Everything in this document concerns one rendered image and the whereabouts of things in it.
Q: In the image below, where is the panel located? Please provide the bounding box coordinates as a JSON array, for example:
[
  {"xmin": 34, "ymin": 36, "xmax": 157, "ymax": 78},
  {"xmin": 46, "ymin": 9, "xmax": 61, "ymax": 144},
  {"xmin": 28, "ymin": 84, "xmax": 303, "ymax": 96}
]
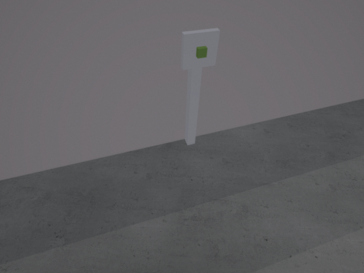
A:
[{"xmin": 181, "ymin": 28, "xmax": 220, "ymax": 145}]

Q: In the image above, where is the button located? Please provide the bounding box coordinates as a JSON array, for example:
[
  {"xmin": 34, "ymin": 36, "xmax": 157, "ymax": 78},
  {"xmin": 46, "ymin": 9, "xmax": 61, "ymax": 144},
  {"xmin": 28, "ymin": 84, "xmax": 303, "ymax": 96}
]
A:
[{"xmin": 196, "ymin": 46, "xmax": 208, "ymax": 59}]

